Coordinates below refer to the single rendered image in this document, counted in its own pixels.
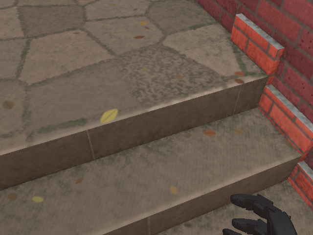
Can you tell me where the right robot hand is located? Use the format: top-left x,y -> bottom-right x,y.
222,194 -> 297,235

